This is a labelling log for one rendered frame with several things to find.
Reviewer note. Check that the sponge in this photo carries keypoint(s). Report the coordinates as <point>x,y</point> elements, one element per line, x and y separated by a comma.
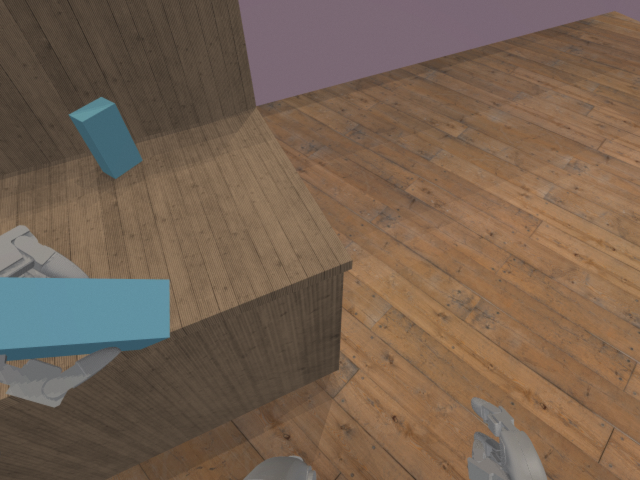
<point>53,317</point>

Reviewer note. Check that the table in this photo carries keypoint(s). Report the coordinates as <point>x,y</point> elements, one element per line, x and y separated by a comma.
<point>255,268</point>

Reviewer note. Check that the robot left hand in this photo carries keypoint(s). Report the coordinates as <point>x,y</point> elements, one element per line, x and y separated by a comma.
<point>21,256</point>

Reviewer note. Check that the robot right hand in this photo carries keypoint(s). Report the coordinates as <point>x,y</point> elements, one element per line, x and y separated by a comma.
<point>515,458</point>

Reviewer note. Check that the left robot thigh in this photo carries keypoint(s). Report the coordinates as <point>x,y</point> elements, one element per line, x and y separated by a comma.
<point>282,468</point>

